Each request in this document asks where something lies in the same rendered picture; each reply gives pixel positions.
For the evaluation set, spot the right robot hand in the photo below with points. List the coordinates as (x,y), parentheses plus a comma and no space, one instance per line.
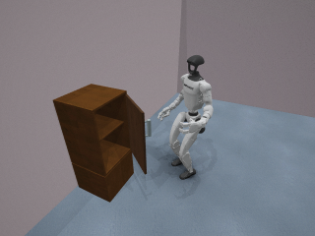
(166,112)

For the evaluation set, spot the robot right upper arm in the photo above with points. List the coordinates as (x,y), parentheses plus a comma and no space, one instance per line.
(182,80)

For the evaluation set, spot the cupboard door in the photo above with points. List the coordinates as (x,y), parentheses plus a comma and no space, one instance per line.
(137,132)

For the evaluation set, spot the robot left upper arm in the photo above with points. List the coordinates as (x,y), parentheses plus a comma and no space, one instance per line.
(206,90)

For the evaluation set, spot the robot left forearm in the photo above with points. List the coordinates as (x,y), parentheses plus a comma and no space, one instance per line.
(205,118)

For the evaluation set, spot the left robot hand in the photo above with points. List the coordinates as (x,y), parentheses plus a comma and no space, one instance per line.
(193,126)

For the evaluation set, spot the left robot foot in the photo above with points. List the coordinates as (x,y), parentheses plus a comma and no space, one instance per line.
(187,174)

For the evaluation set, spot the handle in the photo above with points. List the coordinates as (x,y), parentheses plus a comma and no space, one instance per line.
(149,127)

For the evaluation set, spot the robot right forearm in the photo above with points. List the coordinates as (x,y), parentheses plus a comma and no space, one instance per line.
(176,102)

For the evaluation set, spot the robot right shin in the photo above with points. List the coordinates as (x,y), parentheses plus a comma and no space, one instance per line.
(176,150)

